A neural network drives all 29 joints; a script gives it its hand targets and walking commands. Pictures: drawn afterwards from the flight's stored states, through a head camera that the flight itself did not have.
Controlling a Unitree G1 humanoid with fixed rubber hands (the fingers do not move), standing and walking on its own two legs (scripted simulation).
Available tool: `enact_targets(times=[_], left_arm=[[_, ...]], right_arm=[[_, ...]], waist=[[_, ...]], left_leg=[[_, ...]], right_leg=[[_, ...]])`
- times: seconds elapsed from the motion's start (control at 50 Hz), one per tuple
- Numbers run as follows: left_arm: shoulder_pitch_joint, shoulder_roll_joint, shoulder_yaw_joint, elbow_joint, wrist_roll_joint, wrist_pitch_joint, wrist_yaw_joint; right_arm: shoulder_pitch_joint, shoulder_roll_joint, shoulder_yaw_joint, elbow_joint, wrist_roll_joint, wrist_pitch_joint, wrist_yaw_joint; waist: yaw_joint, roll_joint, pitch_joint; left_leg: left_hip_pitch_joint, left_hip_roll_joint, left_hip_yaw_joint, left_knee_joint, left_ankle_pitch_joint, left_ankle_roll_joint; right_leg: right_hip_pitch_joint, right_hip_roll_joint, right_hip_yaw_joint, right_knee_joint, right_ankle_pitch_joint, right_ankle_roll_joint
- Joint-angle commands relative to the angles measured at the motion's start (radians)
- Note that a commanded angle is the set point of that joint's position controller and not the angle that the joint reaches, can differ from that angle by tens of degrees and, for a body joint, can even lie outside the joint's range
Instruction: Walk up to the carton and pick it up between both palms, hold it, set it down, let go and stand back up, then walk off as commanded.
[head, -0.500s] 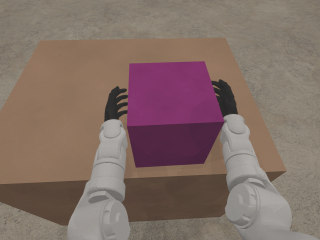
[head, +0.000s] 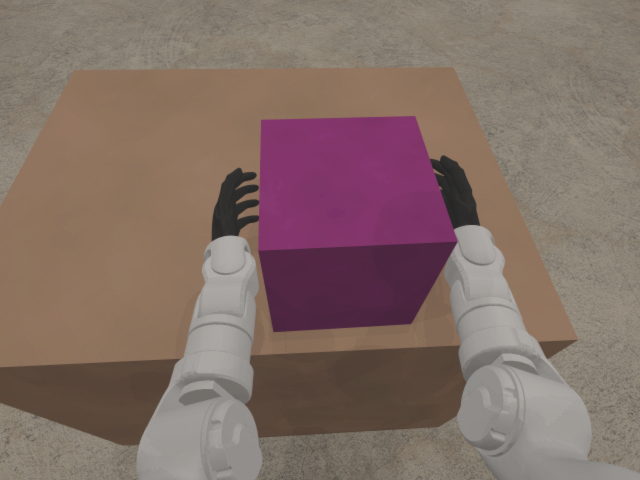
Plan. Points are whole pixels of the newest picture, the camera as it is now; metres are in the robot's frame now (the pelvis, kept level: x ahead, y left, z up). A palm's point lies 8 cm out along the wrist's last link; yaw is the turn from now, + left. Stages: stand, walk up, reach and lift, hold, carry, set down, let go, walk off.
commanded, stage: set down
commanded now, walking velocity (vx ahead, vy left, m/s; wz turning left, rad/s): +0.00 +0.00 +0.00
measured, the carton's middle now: (341, 228) +0.44 +0.02 +0.04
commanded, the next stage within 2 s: none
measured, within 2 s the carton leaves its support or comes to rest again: neither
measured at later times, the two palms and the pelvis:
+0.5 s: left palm (224, 253) +0.39 +0.17 +0.04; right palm (465, 232) +0.45 -0.15 +0.04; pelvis -0.02 +0.00 -0.01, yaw +1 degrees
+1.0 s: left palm (199, 295) +0.32 +0.18 +0.05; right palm (508, 291) +0.36 -0.19 +0.05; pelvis -0.05 -0.03 -0.01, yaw +3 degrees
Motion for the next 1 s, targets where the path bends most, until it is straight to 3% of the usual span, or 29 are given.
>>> enact_targets(times=[0.0, 0.08, 0.1, 0.18, 0.2, 0.22, 0.24, 0.28, 0.32, 0.34, 0.36, 0.38, 0.44, 0.48, 0.54, 0.56, 0.58, 0.6, 0.62, 0.64, 0.68, 0.7, 0.72, 0.74, 0.86, 0.9, 0.92, 0.94, 0.98], left_arm=[[-0.451, -0.13, -0.158, -0.069, -0.026, -0.023, -0.029], [-0.436, 0.074, -0.172, -0.084, -0.091, -0.046, 0.037], [-0.44, 0.135, -0.211, -0.065, -0.143, -0.044, 0.052], [-0.522, 0.134, -0.293, -0.012, -0.271, -0.053, 0.08], [-0.405, 0.178, -0.345, -0.077, -0.286, -0.06, 0.099], [-0.462, 0.199, -0.324, -0.048, -0.315, -0.064, 0.094], [-0.494, 0.181, -0.384, -0.04, -0.357, -0.067, 0.095], [-0.459, 0.229, -0.345, 0.009, -0.362, -0.035, 0.095], [-0.364, 0.194, -0.388, -0.113, -0.384, -0.029, 0.095], [-0.393, 0.212, -0.371, -0.133, -0.384, -0.025, 0.094], [-0.343, 0.203, -0.42, -0.176, -0.401, -0.013, 0.09], [-0.406, 0.239, -0.362, -0.117, -0.394, -0.003, 0.086], [-0.191, 0.247, -0.397, -0.336, -0.404, 0.04, 0.077], [-0.234, 0.303, -0.347, -0.286, -0.386, 0.035, 0.058], [-0.072, 0.281, -0.408, -0.515, -0.423, 0.063, 0.05], [-0.203, 0.344, -0.329, -0.348, -0.387, 0.048, 0.042], [-0.069, 0.286, -0.416, -0.48, -0.432, 0.052, 0.045], [-0.004, 0.313, -0.41, -0.599, -0.445, 0.05, 0.042], [-0.044, 0.307, -0.428, -0.486, -0.466, 0.041, 0.019], [-0.045, 0.315, -0.429, -0.387, -0.474, 0.031, 0.008], [-0.014, 0.345, -0.419, -0.611, -0.471, 0.028, 0.017], [-0.056, 0.345, -0.427, -0.461, -0.471, 0.03, 0.021], [-0.09, 0.363, -0.389, -0.571, -0.469, 0.031, 0.031], [0.052, 0.345, -0.45, -0.64, -0.498, 0.049, 0.042], [-0.265, 0.418, -0.438, -0.283, -0.512, 0.071, 0.035], [-0.187, 0.377, -0.465, -0.334, -0.549, 0.047, 0.063], [-0.114, 0.377, -0.483, -0.521, -0.542, 0.056, 0.067], [-0.093, 0.362, -0.435, -0.437, -0.489, 0.065, 0.06], [0.013, 0.34, -0.451, -0.341, -0.434, 0.131, 0.04]], right_arm=[[-0.474, 0.126, 0.176, -0.02, 0.009, -0.003, 0.041], [-0.485, -0.09, 0.259, -0.006, 0.145, -0.009, -0.002], [-0.453, -0.203, 0.285, 0.001, 0.203, -0.003, -0.024], [-0.583, -0.201, 0.402, 0.08, 0.364, 0.021, -0.061], [-0.466, -0.306, 0.389, 0.04, 0.413, 0.005, -0.069], [-0.553, -0.289, 0.444, 0.008, 0.444, -0.002, -0.07], [-0.596, -0.302, 0.397, -0.046, 0.414, -0.013, -0.085], [-0.552, -0.367, 0.426, 0.022, 0.445, 0.02, -0.074], [-0.489, -0.402, 0.456, -0.035, 0.497, -0.005, -0.077], [-0.489, -0.384, 0.508, -0.074, 0.52, 0.012, -0.076], [-0.419, -0.443, 0.47, -0.038, 0.523, 0.016, -0.067], [-0.493, -0.42, 0.48, -0.028, 0.521, 0.025, -0.07], [-0.346, -0.473, 0.529, -0.187, 0.609, 0.014, -0.073], [-0.364, -0.429, 0.525, -0.248, 0.576, 0.022, -0.076], [-0.216, -0.523, 0.522, -0.339, 0.616, 0.027, -0.048], [-0.352, -0.476, 0.509, -0.302, 0.582, 0.039, -0.049], [-0.211, -0.482, 0.498, -0.339, 0.592, 0.044, -0.045], [-0.165, -0.507, 0.514, -0.51, 0.608, 0.022, -0.046], [-0.181, -0.472, 0.519, -0.441, 0.605, 0.027, -0.052], [-0.207, -0.461, 0.525, -0.437, 0.599, 0.036, -0.053], [-0.102, -0.473, 0.553, -0.493, 0.652, 0.045, -0.029], [-0.146, -0.487, 0.538, -0.401, 0.655, 0.06, -0.016], [-0.187, -0.481, 0.557, -0.562, 0.634, 0.056, -0.018], [-0.004, -0.496, 0.525, -0.565, 0.64, 0.061, -0.006], [-0.21, -0.41, 0.491, -0.396, 0.573, 0.137, -0.008], [-0.155, -0.437, 0.477, -0.431, 0.568, 0.122, -0.002], [-0.066, -0.452, 0.47, -0.494, 0.608, 0.115, -0.014], [-0.057, -0.439, 0.494, -0.437, 0.613, 0.112, -0.014], [0.017, -0.455, 0.496, -0.318, 0.59, 0.127, -0.025]], waist=[[0.038, -0.005, -0.65], [0.071, -0.011, -0.715], [0.024, -0.004, -0.799], [0.023, -0.023, -0.815], [-0.019, 0.045, -0.936], [0.032, 0.009, -0.922], [-0.021, 0.018, -0.964], [0.006, -0.008, -0.922], [-0.026, 0.011, -0.985], [0.015, -0.007, -1.061], [-0.052, 0.022, -1.044], [-0.001, -0.018, -1.015], [-0.035, -0.025, -1.054], [-0.008, -0.095, -0.984], [-0.043, -0.055, -0.955], [0.022, -0.073, -0.91], [-0.056, -0.044, -0.878], [-0.037, -0.057, -0.991], [-0.064, -0.1, -0.953], [-0.051, -0.105, -0.864], [-0.04, -0.055, -0.891], [-0.01, -0.016, -0.769], [0.026, -0.043, -0.837], [-0.044, -0.039, -0.81], [-0.01, -0.054, -0.564], [0.007, -0.032, -0.668], [-0.045, -0.001, -0.775], [0.005, 0.025, -0.691], [-0.05, 0.014, -0.547]], left_leg=[[0.054, -0.044, 0.047, 0.007, 0.346, 0.005], [0.042, -0.044, 0.05, 0.043, 0.381, -0.006], [0.018, -0.045, 0.034, 0.052, 0.424, -0.017], [-0.063, -0.053, 0.005, 0.085, 0.408, -0.027], [0.032, -0.039, -0.017, 0.11, 0.529, -0.045], [0.011, -0.038, -0.024, 0.139, 0.568, -0.047], [0.023, -0.04, -0.011, 0.146, 0.514, -0.057], [0.038, -0.032, -0.026, 0.153, 0.53, -0.052], [0.082, -0.027, -0.043, 0.189, 0.631, -0.074], [0.115, -0.025, -0.029, 0.195, 0.665, -0.07], [0.116, -0.021, -0.052, 0.189, 0.635, -0.068], [0.062, -0.032, -0.035, 0.17, 0.53, -0.048], [0.086, -0.041, -0.05, 0.179, 0.701, -0.045], [-0.044, -0.059, -0.029, 0.139, 0.52, -0.016], [0.006, -0.054, -0.051, 0.091, 0.526, -0.012], [-0.112, -0.067, -0.019, 0.067, 0.39, 0.002], [-0.061, -0.069, -0.042, 0.07, 0.412, -0.001], [-0.04, -0.059, -0.049, 0.073, 0.482, -0.004], [-0.088, -0.081, -0.039, 0.074, 0.41, 0.002], [-0.158, -0.078, -0.047, 0.055, 0.311, 0.015], [-0.074, -0.075, -0.051, 0.043, 0.346, 0.005], [-0.08, -0.061, -0.055, 0.026, 0.247, 0.005], [-0.045, -0.063, -0.041, 0.033, 0.245, 0.007], [0.003, -0.057, -0.072, 0.032, 0.277, 0.002], [-0.193, -0.072, -0.058, 0.052, -0.042, 0.041], [-0.101, -0.064, -0.051, 0.066, -0.006, 0.036], [-0.009, -0.063, -0.066, 0.087, 0.124, 0.011], [-0.049, -0.063, -0.06, 0.078, 0.089, 0.005], [0.001, -0.076, -0.068, 0.042, 0.094, 0.006]], right_leg=[[0.436, -0.016, -0.03, 0.059, 0.395, 0.055], [0.395, -0.004, -0.01, 0.068, 0.427, 0.044], [0.43, 0.005, -0.006, 0.087, 0.535, 0.041], [0.346, 0.019, 0.004, 0.099, 0.521, 0.04], [0.379, 0.041, -0.01, 0.11, 0.613, 0.013], [0.321, 0.042, 0.001, 0.122, 0.611, 0.018], [0.265, 0.048, -0.019, 0.109, 0.543, 0.012], [0.223, 0.053, -0.019, 0.096, 0.502, 0.004], [0.245, 0.065, -0.024, 0.125, 0.597, -0.003], [0.27, 0.068, -0.017, 0.119, 0.596, 0.001], [0.268, 0.063, -0.024, 0.116, 0.607, -0.002], [0.232, 0.05, -0.01, 0.102, 0.52, 0.013], [0.429, 0.058, -0.011, 0.149, 0.801, 0.022], [0.447, 0.025, 0.015, 0.143, 0.718, 0.054], [0.495, 0.026, 0.009, 0.12, 0.69, 0.044], [0.451, 0.008, 0.041, 0.101, 0.54, 0.058], [0.474, 0.005, 0.039, 0.102, 0.537, 0.053], [0.552, 0.01, 0.03, 0.133, 0.685, 0.054], [0.525, -0.002, 0.045, 0.11, 0.646, 0.066], [0.475, -0.013, 0.063, 0.11, 0.523, 0.07], [0.511, 0.004, 0.057, 0.095, 0.459, 0.05], [0.386, -0.005, 0.061, 0.07, 0.288, 0.046], [0.381, 0.008, 0.067, 0.061, 0.219, 0.035], [0.417, 0.002, 0.055, 0.057, 0.251, 0.029], [0.222, -0.045, 0.113, 0.02, -0.341, 0.018], [0.191, -0.02, 0.084, 0.047, -0.247, 0.014], [0.257, -0.01, 0.083, 0.054, -0.078, 0.016], [0.29, -0.027, 0.11, 0.053, -0.096, 0.021], [0.295, -0.017, 0.083, 0.025, -0.084, 0.025]])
